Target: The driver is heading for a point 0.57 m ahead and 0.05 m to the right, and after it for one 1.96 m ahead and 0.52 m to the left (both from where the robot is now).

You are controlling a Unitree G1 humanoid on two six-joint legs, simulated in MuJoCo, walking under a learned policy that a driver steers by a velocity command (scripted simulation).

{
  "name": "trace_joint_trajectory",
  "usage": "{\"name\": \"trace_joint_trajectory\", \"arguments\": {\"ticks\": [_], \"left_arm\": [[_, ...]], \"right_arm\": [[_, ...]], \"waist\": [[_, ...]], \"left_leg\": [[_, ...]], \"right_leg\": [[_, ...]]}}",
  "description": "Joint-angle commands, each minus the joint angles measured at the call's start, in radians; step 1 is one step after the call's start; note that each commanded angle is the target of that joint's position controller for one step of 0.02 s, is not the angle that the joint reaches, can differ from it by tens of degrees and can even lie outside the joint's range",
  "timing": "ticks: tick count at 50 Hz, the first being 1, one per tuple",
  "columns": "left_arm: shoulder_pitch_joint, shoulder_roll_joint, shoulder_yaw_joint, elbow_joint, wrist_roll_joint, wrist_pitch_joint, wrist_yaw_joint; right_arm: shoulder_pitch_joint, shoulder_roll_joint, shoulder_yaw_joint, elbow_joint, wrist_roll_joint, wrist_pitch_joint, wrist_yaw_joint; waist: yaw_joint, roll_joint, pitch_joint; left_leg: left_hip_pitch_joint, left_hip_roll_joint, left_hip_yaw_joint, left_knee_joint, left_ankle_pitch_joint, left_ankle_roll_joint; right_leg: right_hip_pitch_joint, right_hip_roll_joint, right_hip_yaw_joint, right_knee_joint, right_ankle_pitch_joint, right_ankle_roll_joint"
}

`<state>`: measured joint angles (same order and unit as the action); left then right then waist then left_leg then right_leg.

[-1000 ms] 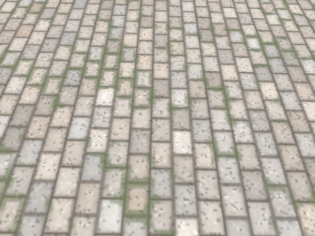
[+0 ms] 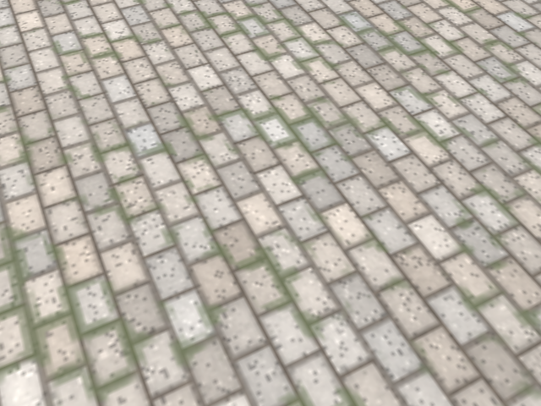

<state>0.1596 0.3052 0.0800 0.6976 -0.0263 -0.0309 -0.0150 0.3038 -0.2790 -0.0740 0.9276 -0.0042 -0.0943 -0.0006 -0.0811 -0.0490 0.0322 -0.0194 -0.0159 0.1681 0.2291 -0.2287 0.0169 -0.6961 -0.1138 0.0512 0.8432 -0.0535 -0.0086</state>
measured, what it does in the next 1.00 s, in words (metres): walks ahead: right foot, then left foot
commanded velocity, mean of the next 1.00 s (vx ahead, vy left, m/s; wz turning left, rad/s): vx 0.50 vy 0.00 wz -0.12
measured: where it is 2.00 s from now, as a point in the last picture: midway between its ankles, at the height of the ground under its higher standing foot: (247, 187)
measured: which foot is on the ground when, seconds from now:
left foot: down 0.00-0.20, up 0.22-0.70, down 0.72-1.00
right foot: up 0.00-0.16, down 0.18-0.74, up 0.76-1.00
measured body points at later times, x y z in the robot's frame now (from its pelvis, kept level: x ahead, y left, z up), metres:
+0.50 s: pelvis +0.27 -0.07 +0.00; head +0.30 -0.10 +0.45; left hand +0.41 +0.18 -0.10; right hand +0.38 -0.37 -0.10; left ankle +0.48 +0.08 -0.67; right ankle +0.22 -0.14 -0.74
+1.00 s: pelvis +0.57 -0.07 +0.00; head +0.61 -0.06 +0.45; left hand +0.78 +0.18 -0.09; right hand +0.61 -0.35 -0.11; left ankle +0.58 +0.00 -0.74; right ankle +0.68 -0.27 -0.68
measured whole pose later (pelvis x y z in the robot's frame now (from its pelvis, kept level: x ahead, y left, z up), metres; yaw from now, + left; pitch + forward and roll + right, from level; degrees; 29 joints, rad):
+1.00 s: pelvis +0.57 -0.07 +0.00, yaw -4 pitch +2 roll +0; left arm 0.14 0.29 0.05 0.67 0.02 -0.09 0.01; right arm 0.33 -0.27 -0.05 0.77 0.01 -0.06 0.01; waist -0.05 -0.03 0.03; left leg -0.19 -0.11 -0.08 0.33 -0.16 0.09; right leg -0.64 -0.08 0.09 0.85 -0.16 0.04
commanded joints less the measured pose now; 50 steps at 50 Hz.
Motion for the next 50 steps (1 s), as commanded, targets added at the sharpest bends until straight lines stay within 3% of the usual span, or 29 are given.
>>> {"name": "trace_joint_trajectory", "arguments": {"ticks": [1, 4, 6, 7, 8, 9, 10, 11, 12, 13, 14, 15, 16, 20, 24, 27, 31, 34, 35, 36, 37, 38, 39, 40, 41, 42, 43, 45, 50], "left_arm": [[-0.107, 0.006, -0.011, -0.104, 0.002, -0.013, -0.022], [-0.167, 0.015, -0.011, -0.145, -0.001, -0.010, -0.040], [-0.145, 0.044, 0.002, -0.158, 0.002, -0.006, -0.047], [-0.091, 0.070, 0.016, -0.151, 0.004, -0.002, -0.046], [0.036, 0.109, 0.040, -0.120, 0.003, 0.001, -0.042], [0.213, 0.170, 0.076, -0.070, 0.001, 0.008, -0.026], [0.276, 0.268, 0.095, -0.053, -0.006, 0.016, -0.003], [0.255, 0.291, 0.085, -0.098, 0.002, -0.003, -0.011], [0.250, 0.204, 0.059, -0.089, 0.010, -0.017, -0.021], [0.210, 0.163, 0.046, -0.080, 0.012, -0.027, -0.021], [0.133, 0.130, 0.035, -0.087, 0.012, -0.032, -0.019], [0.078, 0.096, 0.022, -0.098, 0.021, -0.034, -0.017], [0.053, 0.083, 0.015, -0.104, 0.030, -0.036, -0.014], [0.088, 0.111, 0.020, -0.066, 0.026, -0.054, 0.002], [0.140, 0.116, 0.018, -0.027, 0.021, -0.050, 0.017], [0.192, 0.129, 0.020, 0.010, 0.014, -0.050, 0.018], [0.229, 0.137, 0.025, 0.053, 0.016, -0.039, 0.021], [0.203, 0.157, 0.032, 0.061, 0.020, -0.026, 0.030], [0.182, 0.161, 0.031, 0.057, 0.023, -0.020, 0.034], [0.178, 0.144, 0.021, 0.045, 0.030, -0.016, 0.041], [0.280, 0.077, -0.003, 0.011, 0.047, -0.030, 0.039], [0.296, 0.036, -0.021, 0.022, 0.044, -0.053, 0.028], [0.212, 0.114, -0.007, -0.003, 0.012, -0.077, 0.014], [0.114, 0.124, -0.008, -0.033, -0.007, -0.092, 0.007], [0.063, 0.117, -0.009, -0.046, 0.007, -0.100, 0.008], [0.059, 0.122, -0.002, -0.047, 0.030, -0.098, 0.014], [0.073, 0.114, 0.000, -0.049, 0.039, -0.092, 0.016], [0.102, 0.091, -0.003, -0.049, 0.044, -0.077, 0.020], [-0.054, 0.044, -0.019, -0.089, 0.043, -0.070, 0.026]], "right_arm": [[-0.046, -0.170, -0.032, -0.070, 0.009, -0.007, -0.007], [-0.008, -0.194, -0.039, -0.057, 0.022, 0.013, -0.007], [-0.013, -0.221, -0.046, -0.062, 0.029, 0.027, -0.011], [-0.016, -0.238, -0.051, -0.066, 0.032, 0.034, -0.015], [-0.027, -0.245, -0.053, -0.071, 0.034, 0.043, -0.020], [-0.026, -0.224, -0.043, -0.080, 0.028, 0.042, -0.025], [0.026, -0.100, -0.006, -0.117, -0.020, 0.030, -0.016], [0.029, -0.081, 0.014, -0.165, -0.005, -0.012, -0.002], [-0.103, -0.172, -0.010, -0.191, 0.037, -0.038, 0.010], [-0.125, -0.166, -0.006, -0.198, 0.050, -0.050, 0.015], [-0.110, -0.153, -0.004, -0.174, 0.031, -0.051, 0.006], [-0.089, -0.160, -0.012, -0.160, 0.015, -0.040, 0.003], [-0.064, -0.158, -0.014, -0.152, 0.011, -0.025, 0.006], [-0.108, -0.105, -0.004, -0.169, -0.006, 0.006, 0.002], [-0.232, -0.078, 0.009, -0.202, 0.000, -0.003, 0.012], [-0.319, -0.069, 0.017, -0.228, 0.012, -0.010, 0.026], [-0.360, -0.084, 0.019, -0.257, 0.020, -0.017, 0.052], [-0.278, -0.113, 0.008, -0.251, 0.022, -0.015, 0.062], [-0.176, -0.140, -0.009, -0.225, 0.020, -0.013, 0.059], [-0.037, -0.187, -0.030, -0.192, 0.016, -0.010, 0.052], [0.081, -0.284, -0.054, -0.188, 0.006, -0.006, 0.045], [0.127, -0.249, -0.049, -0.168, 0.030, 0.000, 0.049], [0.096, -0.193, -0.029, -0.178, 0.035, 0.003, 0.047], [0.039, -0.169, -0.024, -0.198, 0.024, 0.009, 0.041], [-0.013, -0.157, -0.018, -0.209, 0.014, 0.012, 0.038], [-0.046, -0.134, -0.010, -0.222, 0.006, 0.011, 0.034], [-0.064, -0.130, -0.007, -0.234, 0.001, 0.013, 0.031], [-0.067, -0.140, -0.012, -0.242, 0.008, 0.013, 0.024], [-0.009, -0.178, -0.028, -0.228, 0.024, 0.022, -0.003]], "waist": [[-0.001, 0.099, 0.037], [-0.005, 0.104, 0.058], [0.033, 0.132, 0.025], [0.071, 0.152, -0.019], [0.148, 0.146, -0.089], [0.235, 0.105, -0.178], [0.188, -0.133, -0.251], [0.152, -0.194, -0.425], [0.207, -0.058, -0.339], [0.178, -0.039, -0.212], [0.126, 0.043, -0.144], [0.089, 0.027, -0.107], [0.064, 0.005, -0.097], [0.064, 0.007, -0.057], [0.118, -0.005, -0.020], [0.156, -0.012, 0.020], [0.165, -0.019, 0.042], [0.111, -0.042, -0.017], [0.052, -0.037, -0.088], [-0.011, -0.006, -0.187], [0.010, 0.172, -0.338], [0.004, 0.332, -0.417], [-0.023, 0.231, -0.324], [-0.020, 0.152, -0.204], [0.009, 0.070, -0.104], [0.043, 0.059, -0.076], [0.069, 0.084, -0.065], [0.093, 0.110, -0.063], [0.047, 0.112, -0.030]], "left_leg": [[0.004, 0.271, -0.070, -0.091, 0.313, 0.138], [0.089, 0.302, -0.031, -0.047, 0.394, 0.119], [0.124, 0.308, 0.008, 0.056, 0.675, 0.099], [0.129, 0.305, 0.026, 0.158, 0.846, 0.090], [0.094, 0.286, 0.049, 0.331, 0.932, 0.073], [-0.069, 0.249, 0.063, 0.577, 0.817, 0.035], [-0.447, 0.144, 0.059, 0.924, 0.043, -0.015], [-0.701, -0.016, -0.173, 1.155, -0.399, -0.034], [-0.814, 0.042, -0.262, 1.182, -0.312, -0.018], [-0.821, 0.085, -0.241, 1.111, -0.217, 0.002], [-0.749, 0.132, -0.237, 1.025, -0.142, -0.001], [-0.674, 0.161, -0.238, 0.952, -0.098, -0.009], [-0.613, 0.174, -0.239, 0.928, -0.071, -0.016], [-0.614, 0.165, -0.211, 0.771, 0.070, -0.066], [-0.608, 0.132, -0.199, 0.495, 0.325, -0.067], [-0.590, 0.104, -0.190, 0.373, 0.396, -0.051], [-0.674, 0.091, -0.186, 0.306, 0.286, 0.007], [-0.550, 0.036, -0.145, 0.293, 0.149, 0.064], [-0.399, -0.008, -0.111, 0.277, 0.155, 0.091], [-0.169, 0.005, -0.150, 0.288, 0.211, 0.125], [0.222, 0.236, -0.529, 0.308, 0.202, 0.266], [0.406, 0.359, -0.945, 0.123, 0.007, 0.384], [0.370, 0.341, -0.912, 0.074, -0.158, 0.331], [0.237, 0.306, -0.786, 0.059, -0.152, 0.293], [0.079, 0.269, -0.690, 0.036, -0.063, 0.275], [-0.021, 0.237, -0.628, 0.019, 0.034, 0.262], [-0.083, 0.211, -0.601, 0.000, 0.107, 0.263], [-0.152, 0.189, -0.545, -0.021, 0.198, 0.275], [-0.243, 0.117, -0.431, -0.024, 0.231, 0.224]], "right_leg": [[0.000, 0.004, -0.047, -0.120, 0.081, -0.012], [0.003, 0.024, -0.084, -0.190, 0.010, -0.042], [0.094, 0.076, -0.132, -0.212, -0.086, -0.079], [0.185, 0.116, -0.159, -0.213, -0.136, -0.102], [0.356, 0.161, -0.178, -0.256, -0.124, -0.133], [0.644, 0.171, -0.132, -0.301, -0.075, -0.175], [0.964, -0.071, 0.258, -0.309, -0.076, -0.271], [1.130, -0.243, 0.796, -0.495, -0.277, -0.442], [1.083, -0.216, 0.698, -0.551, -0.274, -0.376], [0.942, -0.181, 0.534, -0.552, -0.201, -0.334], [0.782, -0.134, 0.413, -0.555, -0.099, -0.295], [0.666, -0.101, 0.329, -0.569, 0.015, -0.275], [0.592, -0.081, 0.290, -0.594, 0.069, -0.270], [0.501, -0.052, 0.173, -0.657, 0.198, -0.276], [0.521, -0.010, 0.095, -0.665, 0.125, -0.221], [0.551, -0.037, 0.108, -0.671, 0.032, -0.213], [0.733, -0.116, 0.107, -0.612, 0.120, -0.200], [0.802, -0.122, 0.058, -0.498, 0.446, -0.158], [0.792, -0.090, 0.013, -0.366, 0.627, -0.136], [0.697, -0.044, -0.037, -0.164, 0.627, -0.100], [0.346, 0.056, -0.081, 0.206, 0.260, -0.030], [0.072, 0.210, -0.008, 0.452, -0.470, 0.018], [-0.055, 0.145, 0.088, 0.525, -0.464, -0.002], [-0.083, 0.101, 0.071, 0.495, -0.388, -0.015], [-0.068, 0.065, 0.052, 0.406, -0.331, -0.019], [-0.007, 0.034, 0.053, 0.319, -0.286, -0.015], [0.045, 0.027, 0.049, 0.277, -0.268, -0.005], [0.079, 0.023, 0.033, 0.200, -0.257, 0.022], [0.120, 0.061, 0.012, -0.121, 0.031, 0.073]]}}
